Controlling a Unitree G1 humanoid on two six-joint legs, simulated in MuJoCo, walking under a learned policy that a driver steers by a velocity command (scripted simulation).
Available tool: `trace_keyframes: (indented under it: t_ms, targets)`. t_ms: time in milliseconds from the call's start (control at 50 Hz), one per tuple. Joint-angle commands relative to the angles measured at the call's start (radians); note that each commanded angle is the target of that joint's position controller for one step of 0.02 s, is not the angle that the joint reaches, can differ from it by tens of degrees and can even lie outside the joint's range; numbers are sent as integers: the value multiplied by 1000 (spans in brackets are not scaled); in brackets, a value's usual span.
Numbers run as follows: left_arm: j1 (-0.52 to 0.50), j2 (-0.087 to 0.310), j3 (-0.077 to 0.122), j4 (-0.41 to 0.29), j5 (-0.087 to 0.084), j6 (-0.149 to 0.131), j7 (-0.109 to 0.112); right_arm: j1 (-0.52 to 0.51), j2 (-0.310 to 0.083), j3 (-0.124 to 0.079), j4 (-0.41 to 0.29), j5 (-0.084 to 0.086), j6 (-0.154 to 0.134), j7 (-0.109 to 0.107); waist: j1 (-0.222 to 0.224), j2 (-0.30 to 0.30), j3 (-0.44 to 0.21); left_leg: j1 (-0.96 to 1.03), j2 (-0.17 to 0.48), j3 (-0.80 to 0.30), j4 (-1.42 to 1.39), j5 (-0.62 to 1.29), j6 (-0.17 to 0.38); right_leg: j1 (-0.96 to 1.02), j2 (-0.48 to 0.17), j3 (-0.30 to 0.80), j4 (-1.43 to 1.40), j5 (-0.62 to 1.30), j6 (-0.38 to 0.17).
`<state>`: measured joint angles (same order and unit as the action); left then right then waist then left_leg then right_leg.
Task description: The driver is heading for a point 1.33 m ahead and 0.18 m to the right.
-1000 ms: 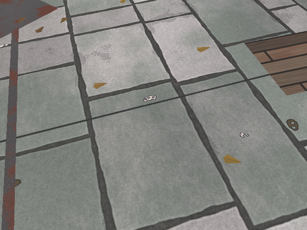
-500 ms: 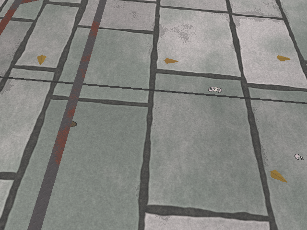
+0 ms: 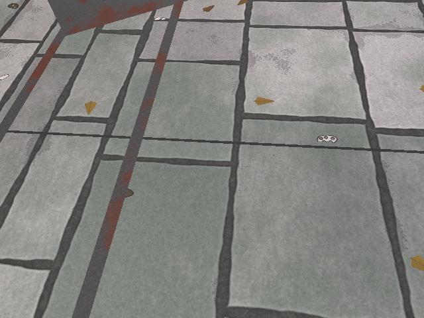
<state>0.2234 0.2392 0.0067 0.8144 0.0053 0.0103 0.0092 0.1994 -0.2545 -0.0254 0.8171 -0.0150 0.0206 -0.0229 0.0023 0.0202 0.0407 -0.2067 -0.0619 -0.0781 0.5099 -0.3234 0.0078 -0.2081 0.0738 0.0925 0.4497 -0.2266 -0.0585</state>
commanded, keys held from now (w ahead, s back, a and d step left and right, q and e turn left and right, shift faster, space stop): e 0.56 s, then no key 0.06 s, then q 0.10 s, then w+q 0.06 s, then q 0.22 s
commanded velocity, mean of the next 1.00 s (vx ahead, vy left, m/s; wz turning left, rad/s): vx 0.03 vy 0.00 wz -0.27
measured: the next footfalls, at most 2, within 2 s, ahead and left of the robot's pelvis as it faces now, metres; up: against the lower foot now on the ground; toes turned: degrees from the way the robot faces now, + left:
left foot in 0.24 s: +0.07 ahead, +0.12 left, +0.00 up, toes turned -13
right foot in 0.72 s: +0.00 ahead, -0.08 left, +0.00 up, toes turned -22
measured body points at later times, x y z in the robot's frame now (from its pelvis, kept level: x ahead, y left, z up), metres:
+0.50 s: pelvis +0.01 +0.05 +0.00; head +0.06 +0.06 +0.45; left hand +0.19 +0.30 -0.13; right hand +0.04 -0.25 -0.10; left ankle +0.03 +0.13 -0.74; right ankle -0.06 -0.07 -0.67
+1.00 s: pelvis +0.01 +0.01 +0.00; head +0.03 -0.02 +0.45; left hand +0.19 +0.22 -0.11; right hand -0.02 -0.27 -0.14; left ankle +0.05 +0.13 -0.68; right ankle -0.04 -0.06 -0.74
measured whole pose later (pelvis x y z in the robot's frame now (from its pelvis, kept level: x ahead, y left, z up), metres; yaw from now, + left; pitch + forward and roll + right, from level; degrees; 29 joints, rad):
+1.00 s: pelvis +0.01 +0.01 +0.00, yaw -15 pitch -1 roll +0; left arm 0.19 0.22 0.01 0.83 0.02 0.01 0.04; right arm 0.29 -0.29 -0.06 0.87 -0.02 0.06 0.02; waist -0.02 0.05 0.07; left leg -0.42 0.01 -0.01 0.94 -0.39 -0.03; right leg -0.09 0.01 -0.13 0.34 -0.24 -0.06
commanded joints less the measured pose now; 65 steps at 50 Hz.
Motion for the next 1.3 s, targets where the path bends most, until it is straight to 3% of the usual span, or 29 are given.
trace_keyframes:
  t_ms: [20,100,180,220,240,260,280,300,320,340,400,480,580,660,700,720,740,760,780,820,900,1000,1140,1180,1200,1220,1240,1260,1300]
  targets:
    - [24,219,70,-46,0,-6,4,-6,-114,-32,-57,6,-9,-14,13,-165,-57,-165,-15,31,132,-113,-18,149,-262,350,-88,437,-155]
    - [36,225,94,-35,4,11,8,-40,-111,-29,-83,13,-8,-16,16,-121,-72,-239,10,6,261,-156,-25,170,-267,384,-78,541,-188]
    - [-27,226,109,-51,4,32,-2,-19,-113,-23,-93,16,-14,-13,-2,-140,-95,-112,-5,23,125,-82,-18,86,-204,368,-56,501,-135]
    - [-92,225,111,-69,-5,41,-7,54,-111,-22,-77,9,-20,-20,-56,-130,-95,61,-10,38,-113,80,-7,-24,-142,348,-8,368,-65]
    - [-91,191,101,-83,-10,38,-7,70,-168,-36,-76,-7,-25,-30,-52,-49,-95,156,93,-68,-232,86,15,-128,-79,305,68,165,-6]
    - [-25,105,80,-99,-11,32,-7,34,-270,-52,-101,-18,-20,-37,-7,198,-104,225,367,-358,-318,112,95,-270,65,123,274,-211,50]
    - [6,189,100,-77,14,37,5,12,-284,-56,-109,-18,-9,-30,-6,171,-86,104,457,-418,-280,231,200,-285,73,27,456,-384,58]
    - [13,219,110,-61,21,41,5,3,-222,-40,-118,-14,-7,-23,11,92,-53,60,439,-369,-264,302,228,-274,28,36,569,-357,58]
    - [17,210,113,-43,20,46,-1,-39,-171,-26,-124,-7,-10,-20,29,53,-12,30,376,-263,-251,336,208,-273,5,32,627,-296,62]
    - [32,202,112,-31,17,52,-11,-69,-152,-20,-136,-9,-11,-20,42,69,-9,39,315,-170,-238,374,176,-274,-1,15,663,-245,71]
    - [17,185,102,-35,9,62,-37,-18,-159,-23,-125,-12,-17,-25,11,115,-41,134,270,-53,-193,562,170,-304,-4,-28,673,-199,105]
    - [-56,171,92,-66,6,71,-48,56,-173,-35,-102,-10,-19,-22,-33,119,-48,224,320,-38,-180,575,203,-335,-28,-50,580,-206,116]
    - [-103,138,74,-102,2,75,-57,58,-185,-46,-94,-15,-21,-7,-42,130,-46,168,346,16,-165,564,212,-227,-58,-99,408,-227,91]
    - [-73,116,61,-100,-4,66,-40,52,-193,-48,-71,-12,-18,11,-29,156,-69,111,333,20,-107,629,204,-77,-28,-132,209,-217,48]
    - [-5,92,47,-66,10,50,-24,21,-165,-34,-58,4,-11,18,31,103,-71,21,291,46,-44,543,135,114,-39,-123,-144,64,23]
    - [18,129,46,-56,34,33,-11,59,-98,-12,-54,6,-13,24,21,-24,-124,-90,238,81,26,352,66,293,-187,44,-242,149,9]
    - [-19,174,37,-70,29,16,-1,106,4,19,-71,5,-10,33,-20,-223,-131,-192,119,141,60,-161,8,295,-425,270,-235,306,-76]
    - [46,215,62,-28,22,15,6,72,-96,-6,-48,-5,11,22,50,-212,-100,-143,111,86,194,-256,16,188,-433,241,-221,128,-172]
    - [39,222,65,-21,29,15,4,42,-148,-24,-56,-4,17,28,50,-198,-32,-249,78,67,318,-249,29,197,-408,240,-268,-81,-182]
    - [-60,154,40,-38,24,10,19,47,-160,-43,-28,3,13,37,9,-157,73,-307,75,7,388,-132,27,139,-327,119,-302,-65,-110]
    - [-56,133,35,-40,11,-13,32,120,-121,-51,16,-4,16,33,-15,-112,-7,-269,62,46,505,-72,-23,176,-313,-51,-202,432,-122]
    - [-9,140,46,-21,18,-8,37,36,-88,-48,-31,-5,40,51,15,-145,18,-298,88,93,410,-59,-46,163,-338,-97,-178,404,-153]
    - [-13,193,72,-26,22,-5,18,-1,-81,-44,-96,3,42,64,14,-158,-30,-160,79,157,213,-93,16,131,-389,-132,-60,488,-142]
    - [-12,216,83,-31,22,-4,11,16,-88,-47,-105,1,35,69,-1,-142,-58,-60,60,178,98,-81,50,87,-393,-136,-38,188,-108]
    - [-23,211,83,-37,21,-2,9,64,-99,-54,-90,-7,27,69,-34,-98,-68,59,36,177,4,-50,73,0,-369,-161,29,-34,-76]
    - [-14,161,69,-48,29,0,3,171,-163,-77,-52,-19,13,60,-73,83,-92,210,103,13,-133,-174,113,-143,-293,-237,256,-216,-28]
    - [-109,75,41,-145,33,-3,-11,246,-304,-110,-61,-6,-1,54,-116,372,-68,305,412,-575,-337,-413,269,-490,-68,-295,572,-474,41]
    - [-148,144,55,-141,58,-1,-13,250,-261,-97,-56,2,-1,53,-123,178,-2,231,441,-633,-377,-426,325,-560,-84,-90,663,-436,37]
    - [-109,175,66,-117,19,-25,-32,149,-180,-71,-70,4,-2,40,-43,74,89,129,349,-451,-380,-358,277,-527,-144,-65,632,-200,31]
